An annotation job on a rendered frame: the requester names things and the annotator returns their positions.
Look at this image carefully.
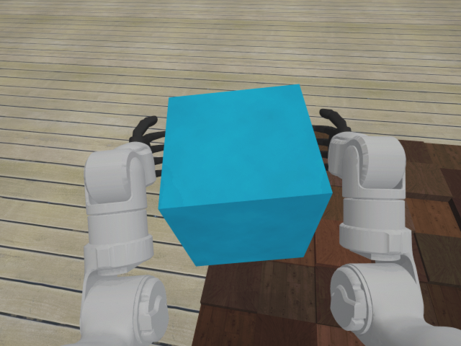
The carton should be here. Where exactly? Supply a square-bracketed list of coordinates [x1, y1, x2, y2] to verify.
[158, 84, 333, 266]

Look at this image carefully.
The robot left upper arm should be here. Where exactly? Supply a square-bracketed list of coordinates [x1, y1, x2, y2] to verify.
[61, 275, 169, 346]

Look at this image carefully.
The robot right forearm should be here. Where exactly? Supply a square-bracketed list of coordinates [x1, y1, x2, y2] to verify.
[328, 132, 424, 307]

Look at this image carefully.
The right robot hand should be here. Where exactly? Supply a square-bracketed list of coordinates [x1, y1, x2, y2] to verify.
[312, 109, 351, 171]

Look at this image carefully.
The left robot hand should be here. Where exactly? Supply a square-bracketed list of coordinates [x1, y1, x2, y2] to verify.
[129, 116, 166, 177]

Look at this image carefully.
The robot left forearm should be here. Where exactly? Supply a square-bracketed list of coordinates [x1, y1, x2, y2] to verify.
[80, 142, 156, 333]

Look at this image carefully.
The robot right upper arm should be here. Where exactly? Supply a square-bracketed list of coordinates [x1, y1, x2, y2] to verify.
[331, 263, 461, 346]

